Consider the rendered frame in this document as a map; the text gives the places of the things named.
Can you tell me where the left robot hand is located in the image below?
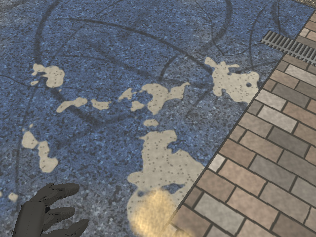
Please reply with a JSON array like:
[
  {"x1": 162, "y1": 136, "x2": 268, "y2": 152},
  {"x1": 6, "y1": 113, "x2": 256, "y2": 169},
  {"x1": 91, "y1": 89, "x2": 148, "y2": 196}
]
[{"x1": 11, "y1": 183, "x2": 89, "y2": 237}]

